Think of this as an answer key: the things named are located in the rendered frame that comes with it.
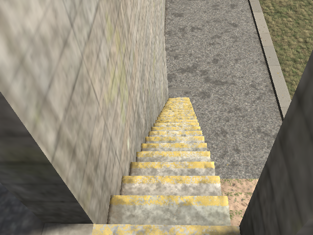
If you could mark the stairs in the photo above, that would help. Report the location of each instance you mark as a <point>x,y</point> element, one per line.
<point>173,180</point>

